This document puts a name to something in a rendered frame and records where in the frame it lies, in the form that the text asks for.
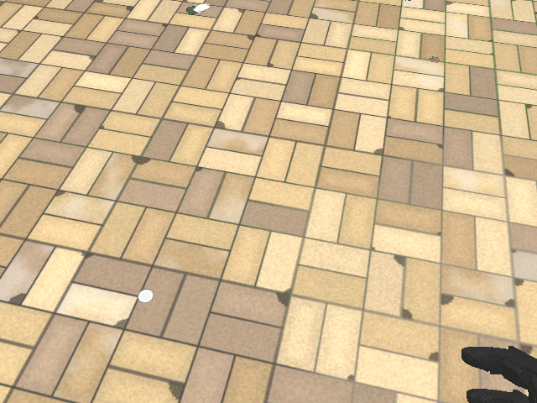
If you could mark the right robot hand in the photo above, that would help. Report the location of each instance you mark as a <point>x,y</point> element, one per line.
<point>513,364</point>

